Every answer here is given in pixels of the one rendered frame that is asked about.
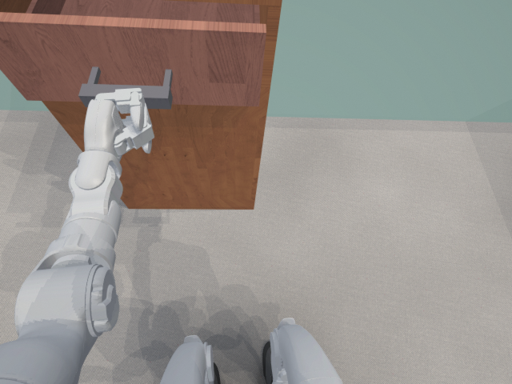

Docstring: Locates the drawer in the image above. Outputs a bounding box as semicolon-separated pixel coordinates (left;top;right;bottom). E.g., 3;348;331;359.
0;0;266;106

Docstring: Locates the robot left forearm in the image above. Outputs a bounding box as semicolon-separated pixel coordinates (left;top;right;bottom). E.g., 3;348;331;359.
14;150;123;336

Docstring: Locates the right robot thigh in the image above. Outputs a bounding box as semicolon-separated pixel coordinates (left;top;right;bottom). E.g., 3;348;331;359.
270;325;342;384

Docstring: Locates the left robot hand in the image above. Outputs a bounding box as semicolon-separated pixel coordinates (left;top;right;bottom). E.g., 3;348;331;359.
84;88;154;162

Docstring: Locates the handle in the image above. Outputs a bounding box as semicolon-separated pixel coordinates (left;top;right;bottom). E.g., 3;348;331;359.
78;66;173;110

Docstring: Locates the left robot upper arm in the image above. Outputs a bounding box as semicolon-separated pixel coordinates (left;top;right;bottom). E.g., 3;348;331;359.
0;264;119;384

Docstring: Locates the right robot shin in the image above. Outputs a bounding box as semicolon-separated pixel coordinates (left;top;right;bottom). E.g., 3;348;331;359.
271;318;296;384

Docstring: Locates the cabinet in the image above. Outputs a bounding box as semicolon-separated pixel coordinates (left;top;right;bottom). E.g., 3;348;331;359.
0;0;282;210

